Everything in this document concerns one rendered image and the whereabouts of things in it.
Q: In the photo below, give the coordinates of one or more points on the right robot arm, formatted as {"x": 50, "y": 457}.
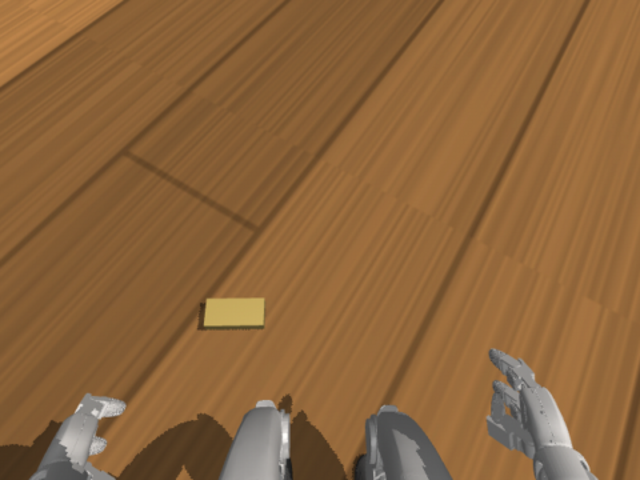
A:
{"x": 560, "y": 463}

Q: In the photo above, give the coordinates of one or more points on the small box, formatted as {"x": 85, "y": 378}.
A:
{"x": 235, "y": 313}

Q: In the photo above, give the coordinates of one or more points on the left robot arm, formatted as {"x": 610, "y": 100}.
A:
{"x": 62, "y": 470}

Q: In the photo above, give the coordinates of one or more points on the right robot hand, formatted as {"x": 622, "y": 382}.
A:
{"x": 536, "y": 420}

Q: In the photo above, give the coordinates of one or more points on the left robot hand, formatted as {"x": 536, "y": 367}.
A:
{"x": 75, "y": 440}

